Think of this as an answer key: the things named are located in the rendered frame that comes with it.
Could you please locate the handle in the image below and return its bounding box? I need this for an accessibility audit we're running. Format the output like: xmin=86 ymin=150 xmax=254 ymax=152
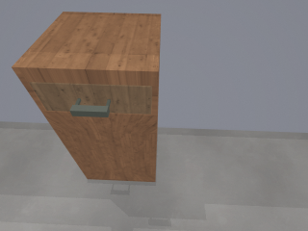
xmin=69 ymin=98 xmax=111 ymax=117

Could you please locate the cabinet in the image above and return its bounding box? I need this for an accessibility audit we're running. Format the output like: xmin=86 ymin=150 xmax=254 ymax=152
xmin=12 ymin=12 xmax=162 ymax=182

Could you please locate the drawer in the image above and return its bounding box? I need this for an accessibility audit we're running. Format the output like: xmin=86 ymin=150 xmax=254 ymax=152
xmin=29 ymin=82 xmax=152 ymax=115

